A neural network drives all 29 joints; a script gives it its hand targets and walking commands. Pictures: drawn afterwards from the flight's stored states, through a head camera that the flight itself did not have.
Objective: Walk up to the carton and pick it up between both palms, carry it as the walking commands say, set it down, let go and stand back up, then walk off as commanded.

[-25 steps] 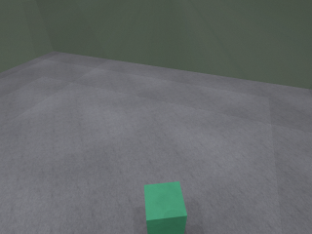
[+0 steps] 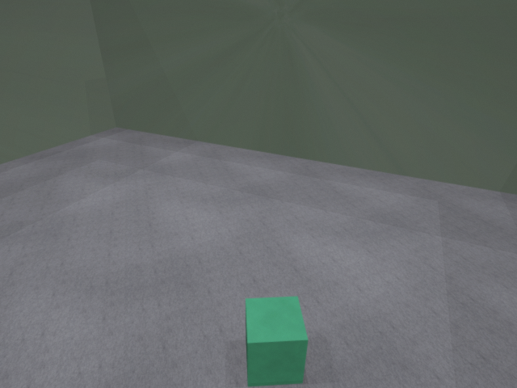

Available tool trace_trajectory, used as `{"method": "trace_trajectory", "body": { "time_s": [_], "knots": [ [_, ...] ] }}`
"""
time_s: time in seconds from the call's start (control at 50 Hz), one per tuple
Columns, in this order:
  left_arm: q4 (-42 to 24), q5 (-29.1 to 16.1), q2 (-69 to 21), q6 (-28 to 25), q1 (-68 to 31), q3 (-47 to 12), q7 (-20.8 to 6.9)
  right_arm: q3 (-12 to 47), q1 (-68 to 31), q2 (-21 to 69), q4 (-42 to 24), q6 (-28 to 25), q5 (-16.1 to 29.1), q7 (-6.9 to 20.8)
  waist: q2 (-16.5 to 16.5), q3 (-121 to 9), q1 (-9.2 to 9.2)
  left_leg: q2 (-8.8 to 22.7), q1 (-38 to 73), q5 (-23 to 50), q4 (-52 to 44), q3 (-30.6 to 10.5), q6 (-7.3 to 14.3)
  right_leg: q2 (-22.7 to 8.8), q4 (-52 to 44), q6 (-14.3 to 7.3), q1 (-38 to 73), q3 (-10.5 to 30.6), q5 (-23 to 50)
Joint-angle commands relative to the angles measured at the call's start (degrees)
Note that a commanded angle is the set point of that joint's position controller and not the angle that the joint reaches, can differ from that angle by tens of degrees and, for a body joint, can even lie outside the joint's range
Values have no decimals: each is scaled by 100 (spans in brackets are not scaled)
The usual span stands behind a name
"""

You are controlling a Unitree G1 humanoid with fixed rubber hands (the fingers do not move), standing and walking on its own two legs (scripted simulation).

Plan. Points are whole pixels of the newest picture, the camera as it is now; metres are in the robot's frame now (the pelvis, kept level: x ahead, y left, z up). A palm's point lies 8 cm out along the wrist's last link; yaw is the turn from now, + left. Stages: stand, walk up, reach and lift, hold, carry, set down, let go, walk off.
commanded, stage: stand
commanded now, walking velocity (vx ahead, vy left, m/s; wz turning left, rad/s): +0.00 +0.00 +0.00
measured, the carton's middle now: (273, 340) +0.70 -0.02 -0.61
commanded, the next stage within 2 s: walk off in 0.12 s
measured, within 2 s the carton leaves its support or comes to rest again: neither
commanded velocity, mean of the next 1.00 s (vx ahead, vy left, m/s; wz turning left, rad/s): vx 0.00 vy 0.04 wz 0.12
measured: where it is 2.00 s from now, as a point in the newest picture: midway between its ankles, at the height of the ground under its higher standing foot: outside the picture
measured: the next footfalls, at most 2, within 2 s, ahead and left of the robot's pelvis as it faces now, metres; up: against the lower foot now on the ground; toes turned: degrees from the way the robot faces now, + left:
left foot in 0.06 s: -0.06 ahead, +0.15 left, +0.00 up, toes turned -2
right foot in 0.34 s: -0.11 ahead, -0.14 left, +0.00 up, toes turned -1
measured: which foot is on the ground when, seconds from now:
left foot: up 0.00-0.04, down 0.06-0.38, up 0.40-0.56, down 0.58-1.00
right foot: down 0.00-0.08, up 0.10-0.32, down 0.34-0.60, up 0.62-0.94, down 0.96-1.00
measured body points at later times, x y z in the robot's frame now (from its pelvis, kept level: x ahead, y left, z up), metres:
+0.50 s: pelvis -0.22 +0.03 +0.03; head -0.23 +0.03 +0.48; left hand -0.16 +0.32 -0.10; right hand -0.16 -0.25 -0.10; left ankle -0.17 +0.14 -0.67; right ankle -0.15 -0.14 -0.70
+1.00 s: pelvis -0.33 +0.07 +0.03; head -0.35 +0.05 +0.48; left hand -0.31 +0.33 -0.10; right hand -0.23 -0.16 -0.12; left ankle -0.21 +0.14 -0.70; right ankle -0.35 -0.03 -0.70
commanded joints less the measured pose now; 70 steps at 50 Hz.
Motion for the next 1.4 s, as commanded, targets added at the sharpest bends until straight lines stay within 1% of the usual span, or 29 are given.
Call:
{"method": "trace_trajectory", "body": {
  "time_s": [0.0, 0.04, 0.06, 0.12, 0.16, 0.24, 0.26, 0.3, 0.32, 0.38, 0.5, 0.52, 0.54, 0.56, 0.6, 0.64, 0.74, 0.86, 0.9, 0.92, 0.94, 0.96, 0.98, 1.04, 1.14, 1.18, 1.22, 1.28, 1.38],
  "knots": [
    [-645, -30, 1337, -156, -438, 387, 6, -149, 565, -776, 154, -394, 46, -81, 491, 2456, -225, 116, 330, -1784, -5397, 374, 560, -1079, -1323, -180, -1272, 1629, -2848],
    [-424, -189, 984, -45, 564, 394, -87, 30, -236, -858, -250, -476, -54, -51, 2130, 2346, 442, 1732, -1556, -3860, -6489, -2865, 1259, -61, 1993, 193, -950, 355, -1435],
    [-897, -14, 1561, -122, 374, 567, -99, -46, -436, -1474, -558, -586, -53, -105, 2082, 2430, 562, 2065, -2428, -5111, -7190, -3287, 1310, -334, 2490, 233, -856, 860, -902],
    [-1385, 24, 1452, -284, -1089, 409, -277, -104, -1340, -1546, -836, -844, 20, -238, 1085, 2784, 382, 1636, -3096, -2458, -7028, -2264, 1210, -689, 2795, 336, -81, 768, 45],
    [-1210, 16, 1195, -171, -893, 356, -306, -97, -1590, -1630, -872, -804, -34, -297, 1000, 2685, 464, 1325, -2858, -2484, -6664, -1541, 1027, -629, 2387, 308, 179, 565, -284],
    [-1220, -161, 936, -251, -990, 171, -289, -87, -691, -1502, -723, -647, -71, -163, 1009, 2553, 70, 895, -1206, -1908, -6101, -1071, 669, -430, -1461, 279, 714, 132, -1424],
    [-1189, -93, 991, -319, -999, 187, -218, -62, -234, -1415, -606, -628, -63, -140, 461, 2482, -6, 833, -923, -1351, -5588, -984, 580, -556, -2403, 310, 1093, 515, -850],
    [-1302, 18, 1665, -424, -1263, 268, -193, -72, 543, -1150, -453, -616, 13, -98, -1064, 1857, -333, 192, -431, -57, -4491, -235, 170, -1793, -2851, 34, 917, 2482, -946],
    [-1194, -31, 1438, -362, -1174, 207, -204, -9, 399, -889, -392, -544, 18, -60, -1072, 1772, -315, -6, -496, 50, -4090, 174, 66, -2095, -3340, -99, 494, 2783, -2032],
    [-1131, 142, 1316, -183, -1691, 165, -113, -70, 14, -947, -451, -304, -20, 130, -1494, 1556, -194, 95, -30, 136, -2133, 516, -78, -2177, -2927, -162, -474, 1752, -1668],
    [-1204, 154, 1563, -33, -1967, 187, 18, -133, 26, -941, -568, -182, 24, 272, -1125, 963, -384, 310, 940, 3, -4190, 490, -18, -1928, -1863, 156, -581, 987, -1074],
    [-1155, 151, 1344, -24, -1877, 131, -14, -200, 255, -1069, -420, -205, -23, 199, -534, 1026, -519, 381, 1341, 160, -4893, 174, 48, -1689, -1099, 366, -1007, 699, -1270],
    [-1162, 94, 910, 1, -1502, 26, -84, -300, 277, -1601, -462, -235, -125, 136, 1711, 1093, -504, 1680, 1071, -231, -6374, -1907, 309, -859, 757, 708, -1459, -284, -1755],
    [-1224, 68, 657, 43, -1523, -16, -45, -222, -82, -1774, -659, -266, -143, 135, 2373, 1387, -361, 2158, 146, 240, -6559, -2718, 561, -679, 1523, 771, -1566, 77, -1823],
    [-1308, -15, 765, 42, -1967, -30, -22, -132, -474, -1456, -760, -260, -135, 85, 1553, 1757, -401, 1812, -683, -597, -6995, -2082, 878, -826, 2134, 615, -1331, 136, -1184],
    [-1151, 4, 805, 68, -2074, 7, -119, -45, -600, -1079, -678, -295, -93, 37, 1094, 1670, -331, 1310, -619, -550, -6741, -1560, 571, -912, 2374, 574, -1331, 243, -708],
    [-679, -8, 674, 83, -1356, -10, -279, -47, -1094, -942, -746, -366, -120, -60, 791, 861, 17, 1248, -22, -568, -6607, -1188, 754, -752, 1654, 492, -630, 90, -434],
    [-306, -65, 439, 82, -899, -67, -232, -74, -638, -934, -297, -236, -80, -137, 1037, 858, -84, 1420, -132, -1275, -6810, -1571, 794, -204, -727, 226, 782, -155, -1459],
    [-87, -13, 620, 40, -253, 36, -187, -132, -698, -1023, -315, -219, -34, -186, 798, 1007, 125, 1117, -537, -1559, -6947, -1215, 372, -134, -1929, -81, 1666, -347, -778],
    [-44, 55, 795, -14, -41, 102, -165, -176, -602, -1035, -335, -243, -18, -186, 71, 1155, 158, 699, -587, -1445, -6548, -809, 31, -484, -2754, -186, 1678, 165, -1078],
    [-138, 105, 1221, -83, -12, 217, -145, -244, -649, -1039, -461, -286, 30, -162, -1256, 1257, 132, -20, -794, -894, -5064, -43, -292, -1567, -3480, -543, 1386, 1551, -2231],
    [-490, 6, 1329, -149, -1175, 154, -115, -258, -546, -952, -378, -343, 14, -154, -1993, 1713, -314, -544, -697, -443, -3202, 593, -51, -2611, -3963, -816, -1, 2797, -3315],
    [-605, 80, 1435, -242, -1806, 206, -10, -383, -812, -1293, -412, -363, -75, -138, -1766, 2026, -414, -59, 52, 70, -2300, 104, 236, -2724, -4134, -1022, -1348, 2687, -3362],
    [-879, 57, 705, -526, -2187, -41, 36, -297, -371, -1038, -158, -421, -73, 16, -679, 1817, -575, -56, 117, 362, -2339, 167, 276, -1571, -3523, -542, -617, 996, -1143],
    [-642, 38, 1062, -450, -1281, 136, -38, -204, -1114, -962, -530, -532, -40, -78, -615, 1789, -84, 162, 434, 226, -5275, 510, 207, -1398, -2754, -442, 628, 938, -1258],
    [-588, -37, 877, -385, -1147, 141, -109, -231, -779, -1127, -360, -590, -142, -160, 370, 1489, -234, 827, 1463, 1759, -5838, -383, 349, -1338, -2180, -179, 166, 790, -632],
    [-721, -69, 1214, -413, -807, 332, -154, -265, -924, -1655, -458, -639, -129, -161, 1144, 1372, 126, 1407, 382, 1215, -6072, -1290, 534, -838, -1908, 106, 1043, 345, -322],
    [-595, -42, 1309, -481, -1400, 211, -244, -130, -951, -1244, -165, -743, 45, -77, 58, 1321, 24, 573, 129, 758, -5715, -217, 134, -1254, -2555, 137, 1584, 848, -177],
    [-516, -72, 1312, -432, -1682, 173, -290, -163, -934, -1586, -118, -728, 16, -93, 258, 1461, -110, 678, 651, 582, -5811, -244, 222, -1073, -2616, 181, 1028, 636, -523]
  ]
}}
